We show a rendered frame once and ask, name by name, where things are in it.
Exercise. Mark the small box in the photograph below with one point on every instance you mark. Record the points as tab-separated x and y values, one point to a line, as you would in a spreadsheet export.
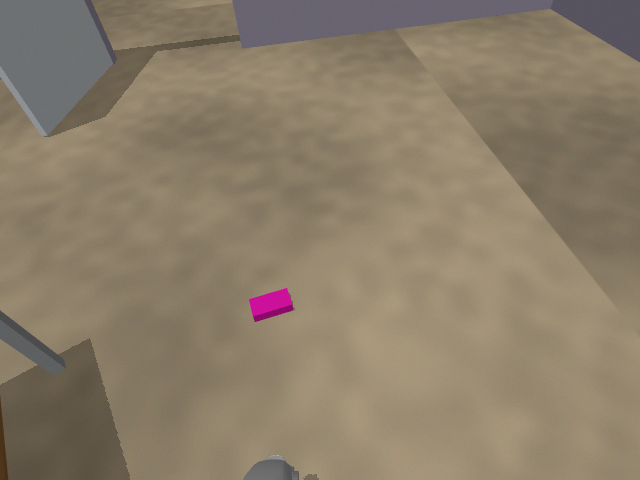
271	304

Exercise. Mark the coffee table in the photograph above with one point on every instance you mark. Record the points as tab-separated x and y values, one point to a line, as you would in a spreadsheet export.
24	342

